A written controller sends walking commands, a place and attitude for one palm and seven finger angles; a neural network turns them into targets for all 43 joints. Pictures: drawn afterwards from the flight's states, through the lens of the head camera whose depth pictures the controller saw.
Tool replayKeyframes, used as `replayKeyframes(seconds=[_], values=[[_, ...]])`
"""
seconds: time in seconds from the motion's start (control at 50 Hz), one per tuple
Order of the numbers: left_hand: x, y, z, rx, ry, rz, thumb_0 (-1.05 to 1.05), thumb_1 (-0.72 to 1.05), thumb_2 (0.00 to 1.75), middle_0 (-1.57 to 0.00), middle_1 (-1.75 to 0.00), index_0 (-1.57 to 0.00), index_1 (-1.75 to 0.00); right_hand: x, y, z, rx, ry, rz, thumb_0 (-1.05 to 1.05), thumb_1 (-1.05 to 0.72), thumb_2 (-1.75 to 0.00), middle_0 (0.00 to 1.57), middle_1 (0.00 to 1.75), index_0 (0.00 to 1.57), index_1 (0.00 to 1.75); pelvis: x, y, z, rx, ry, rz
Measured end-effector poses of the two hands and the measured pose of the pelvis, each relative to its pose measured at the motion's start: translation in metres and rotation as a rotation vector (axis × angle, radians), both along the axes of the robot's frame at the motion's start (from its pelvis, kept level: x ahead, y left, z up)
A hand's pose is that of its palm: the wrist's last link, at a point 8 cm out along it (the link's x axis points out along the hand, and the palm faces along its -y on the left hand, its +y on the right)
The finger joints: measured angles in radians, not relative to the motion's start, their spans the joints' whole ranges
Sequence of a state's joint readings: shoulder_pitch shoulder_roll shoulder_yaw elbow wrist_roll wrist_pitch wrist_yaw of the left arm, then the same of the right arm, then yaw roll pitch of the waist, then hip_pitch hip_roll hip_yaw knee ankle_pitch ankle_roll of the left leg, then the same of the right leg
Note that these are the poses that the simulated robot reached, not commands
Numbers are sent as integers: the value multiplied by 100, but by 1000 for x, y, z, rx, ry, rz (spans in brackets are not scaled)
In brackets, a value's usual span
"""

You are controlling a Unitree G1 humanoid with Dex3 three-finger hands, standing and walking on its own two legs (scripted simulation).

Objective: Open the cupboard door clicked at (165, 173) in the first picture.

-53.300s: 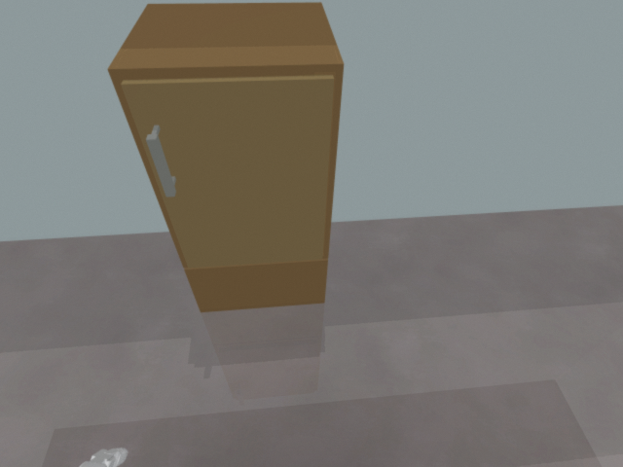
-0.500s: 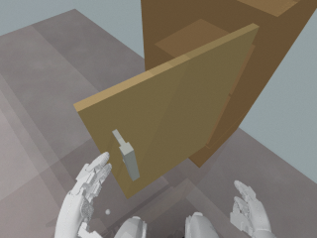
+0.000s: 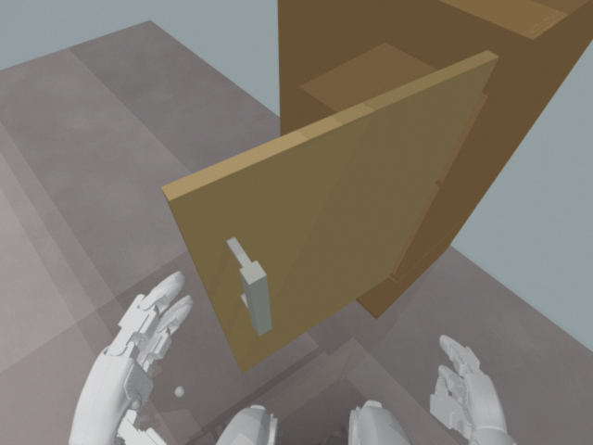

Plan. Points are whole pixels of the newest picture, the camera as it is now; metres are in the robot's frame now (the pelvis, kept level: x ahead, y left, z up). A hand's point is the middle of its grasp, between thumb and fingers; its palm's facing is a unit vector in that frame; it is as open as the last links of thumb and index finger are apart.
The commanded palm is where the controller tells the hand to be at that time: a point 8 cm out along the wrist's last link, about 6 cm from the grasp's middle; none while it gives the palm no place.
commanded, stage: draw the hand back to the body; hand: left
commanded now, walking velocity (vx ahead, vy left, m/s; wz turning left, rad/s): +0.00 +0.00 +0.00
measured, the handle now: (249, 290) +0.29 +0.09 +0.07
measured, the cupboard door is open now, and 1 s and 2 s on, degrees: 81 81 81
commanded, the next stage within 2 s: step back with the hand held close in 1.42 s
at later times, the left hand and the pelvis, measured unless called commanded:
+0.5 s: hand (85, 337) +0.19 +0.21 +0.16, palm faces +0.17 -0.93 -0.33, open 15.3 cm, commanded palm +0.15 +0.26 +0.19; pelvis +0.03 +0.01 +0.06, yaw +0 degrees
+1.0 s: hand out of the picture +0.22 +0.26 +0.26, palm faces +0.43 -0.80 -0.41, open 9.6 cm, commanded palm +0.17 +0.30 +0.28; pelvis +0.04 +0.00 +0.11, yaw +0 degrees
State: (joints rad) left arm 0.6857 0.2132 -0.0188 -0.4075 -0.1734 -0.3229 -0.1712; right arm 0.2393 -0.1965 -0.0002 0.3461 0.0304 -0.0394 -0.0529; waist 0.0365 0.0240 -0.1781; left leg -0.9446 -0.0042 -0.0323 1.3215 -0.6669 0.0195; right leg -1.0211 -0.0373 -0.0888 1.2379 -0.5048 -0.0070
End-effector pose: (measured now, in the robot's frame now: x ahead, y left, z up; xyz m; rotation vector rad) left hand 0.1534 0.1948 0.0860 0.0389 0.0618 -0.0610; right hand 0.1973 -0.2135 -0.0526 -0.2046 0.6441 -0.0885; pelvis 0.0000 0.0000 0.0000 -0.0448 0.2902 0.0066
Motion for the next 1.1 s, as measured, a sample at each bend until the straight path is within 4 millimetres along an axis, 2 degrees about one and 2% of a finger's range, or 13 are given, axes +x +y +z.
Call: replayKeyframes(seconds=[0.1, 0.26, 0.36, 0.42, 0.5, 0.62, 0.8, 1.1], values=[[0, 14, 31, 32, -11, 32, -1, -50, 30, -15, -30, -15, -30, -9, 2, 17, 27, 3, -36, 2, -90, -90, 20, 30, 20, 30, 5, 2, 18, -2, -39, 0], [-1, 26, 44, 30, 32, 37, -1, -50, 30, -15, -30, -15, -30, -13, -4, 43, -5, -34, -39, 2, -90, -90, 20, 30, 20, 30, 11, 4, 37, -4, -83, 2], [6, 37, 66, 59, -29, 36, -1, -47, 31, -15, -30, -15, -30, -8, -6, 54, -14, -66, -37, 2, -90, -90, 20, 30, 20, 30, 16, 5, 44, -9, -109, 4], [9, 46, 82, 203, -8, 119, -1, -42, 34, -16, -30, -16, -30, -4, -5, 61, -17, -68, -54, 2, -90, -90, 20, 30, 20, 30, 21, 6, 52, -2, -128, -5], [9, 57, 95, 295, 45, 251, -1, -31, 38, -16, -30, -16, -30, -1, 0, 69, 1, -72, -72, 2, -90, -90, 20, 30, 20, 30, 27, 8, 64, 1, -160, -8], [7, 67, 114, 361, 58, 345, -1, -12, 46, -17, -30, -17, -30, 2, 9, 73, 8, -52, -39, 2, -90, -90, 20, 30, 20, 30, 33, 10, 78, 9, -207, -5], [18, 88, 155, 417, -67, 442, 0, 18, 59, -18, -30, -18, -30, 7, 10, 82, 4, -46, 4, 2, -90, -90, 20, 30, 20, 30, 38, 6, 93, 17, -274, -2], [29, 104, 213, 462, -267, 511, 1, 69, 81, -20, -30, -20, -30, 16, -4, 97, -10, -53, 17, 2, -90, -90, 20, 30, 20, 30, 38, -1, 110, 23, -340, -14]])
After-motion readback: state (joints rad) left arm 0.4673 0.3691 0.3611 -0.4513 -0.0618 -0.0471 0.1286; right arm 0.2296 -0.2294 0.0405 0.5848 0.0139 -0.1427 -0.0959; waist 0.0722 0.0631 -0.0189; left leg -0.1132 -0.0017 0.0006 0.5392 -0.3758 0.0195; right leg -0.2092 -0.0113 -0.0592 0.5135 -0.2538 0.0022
